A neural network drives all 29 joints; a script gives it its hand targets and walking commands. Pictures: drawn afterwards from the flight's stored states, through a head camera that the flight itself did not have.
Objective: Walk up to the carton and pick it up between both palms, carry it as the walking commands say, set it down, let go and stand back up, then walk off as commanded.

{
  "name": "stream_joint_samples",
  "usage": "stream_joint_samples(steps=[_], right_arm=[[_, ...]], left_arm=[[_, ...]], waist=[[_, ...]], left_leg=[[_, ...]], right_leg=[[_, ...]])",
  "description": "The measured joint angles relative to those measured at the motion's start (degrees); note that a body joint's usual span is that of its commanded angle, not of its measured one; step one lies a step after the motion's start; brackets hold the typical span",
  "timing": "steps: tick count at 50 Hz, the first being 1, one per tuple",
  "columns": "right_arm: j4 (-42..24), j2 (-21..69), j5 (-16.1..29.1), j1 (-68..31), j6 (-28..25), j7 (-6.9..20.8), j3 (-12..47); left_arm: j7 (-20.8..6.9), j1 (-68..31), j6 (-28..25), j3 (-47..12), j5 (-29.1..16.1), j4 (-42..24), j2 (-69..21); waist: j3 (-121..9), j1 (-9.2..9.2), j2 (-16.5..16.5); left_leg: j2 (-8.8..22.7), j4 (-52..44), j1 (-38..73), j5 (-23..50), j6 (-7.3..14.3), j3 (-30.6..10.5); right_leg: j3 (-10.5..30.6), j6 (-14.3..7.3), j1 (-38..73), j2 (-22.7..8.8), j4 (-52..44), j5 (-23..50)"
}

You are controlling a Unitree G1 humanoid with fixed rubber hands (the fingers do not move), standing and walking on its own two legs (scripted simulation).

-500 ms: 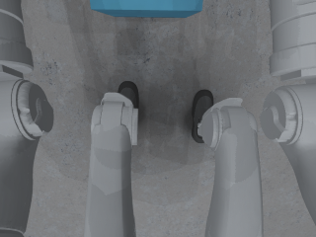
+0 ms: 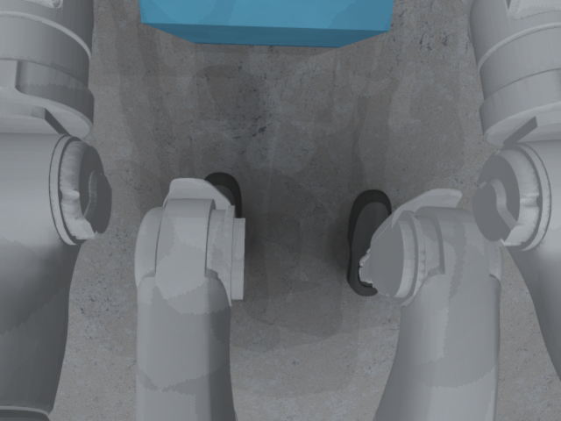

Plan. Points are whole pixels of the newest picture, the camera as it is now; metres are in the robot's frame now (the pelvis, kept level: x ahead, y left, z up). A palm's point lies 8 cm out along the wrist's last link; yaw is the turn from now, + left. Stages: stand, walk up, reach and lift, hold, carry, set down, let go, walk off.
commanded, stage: reach and lift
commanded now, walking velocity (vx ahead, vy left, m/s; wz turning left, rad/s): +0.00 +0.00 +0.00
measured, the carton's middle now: out of the picture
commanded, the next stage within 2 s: none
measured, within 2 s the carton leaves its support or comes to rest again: leaves its support in 1.88 s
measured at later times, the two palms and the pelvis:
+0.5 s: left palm out of the picture +0.56 +0.25 -0.22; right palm out of the picture +0.59 -0.11 -0.22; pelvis +0.02 +0.00 -0.04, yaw +0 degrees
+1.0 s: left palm out of the picture +0.56 +0.23 -0.21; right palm out of the picture +0.58 -0.08 -0.21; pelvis +0.01 -0.01 -0.03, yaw +0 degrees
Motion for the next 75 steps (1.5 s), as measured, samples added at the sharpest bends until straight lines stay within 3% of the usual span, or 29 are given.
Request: stream_joint_samples(steps=[8, 12, 21, 34, 44, 59, 68, 75], right_arm=[[2.73, -0.74, 2.12, -0.97, -1.9, -0.12, 4.15], [2.34, -1.24, 3.23, 0.11, -2.93, -0.16, 6.36], [-1.81, -1.66, 6.84, 3.37, -2.44, -0.05, 10.13], [-1.41, 0.51, 2.72, 2.02, -2.27, -0.63, 5.38], [-0.2, 1.04, 2.55, -0.12, -1.88, 0.55, 6.35], [-2.11, 5.38, -4.14, 0.87, -1.72, -0.04, 0.61], [-3.06, 6.04, -6.78, 1.16, 1.57, 2.93, -2.95], [-3.76, 5.63, -6.18, 1.59, 2.94, 3.41, -2.9]], left_arm=[[-1.17, 3.01, -2.2, -2.73, -4.51, 3.68, 1.82], [-1.91, 2.8, -3.84, -1.09, -4.72, 4.1, 1.39], [-2.7, 2.25, -4.67, 0.61, -4.68, 4.87, 3.29], [-1.7, 3.58, -3.61, -1.89, -4.78, 0.51, 0.55], [-1.53, 0.1, -3.34, -0.8, -2.65, 3.76, -0.14], [-2.61, 1.35, -3.01, 2.88, -0.33, 2.06, -1.75], [-4.6, 3.58, 0.98, 5.38, 1.49, -2.25, -1.89], [-4.02, 4.45, 2.32, 5.57, 1.71, -4.13, -2.53]], waist=[[-0.08, -0.72, 1.79], [-0.1, -1.58, 2.36], [-0.1, -0.95, 0.1], [-0.07, -0.53, 0.55], [-0.15, -0.38, 0.26], [-0.17, -0.14, 0.96], [-0.27, -0.13, 0.17], [-0.29, 0.26, 0.15]], left_leg=[[0.7, 4.89, -2.49, -2.27, -0.64, 0.54], [0.92, 6.59, -3.25, -2.99, -0.63, 1.0], [1.79, 8.02, -2.97, -4.75, -0.76, 0.7], [1.89, 6.57, -3.14, -3.24, 0.52, 1.76], [1.91, 5.19, -3.03, -2.07, 0.06, 1.43], [1.38, 5.4, -2.72, -2.81, -0.37, 1.46], [1.85, 7.85, -2.98, -3.68, -0.14, 1.72], [1.95, 8.61, -2.99, -4.06, 0.02, 1.53]], right_leg=[[1.01, 0.04, -3.53, 1.18, 5.55, -1.81], [1.5, 0.1, -4.55, 1.31, 7.66, -2.65], [1.18, -0.22, -4.8, 1.98, 8.94, -3.73], [2.1, 0.9, -4.39, 1.96, 7.14, -2.44], [1.68, 0.37, -4.68, 1.99, 5.95, -1.06], [1.72, -0.1, -4.33, 1.44, 6.64, -2.31], [2.24, 0.26, -4.82, 2.29, 8.98, -2.81], [2.13, 0.36, -4.7, 2.51, 9.46, -3.06]])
